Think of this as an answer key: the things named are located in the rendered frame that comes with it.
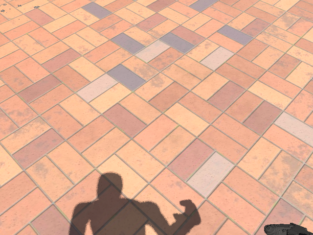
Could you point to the robot right hand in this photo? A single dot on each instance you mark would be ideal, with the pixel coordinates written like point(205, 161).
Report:
point(286, 229)

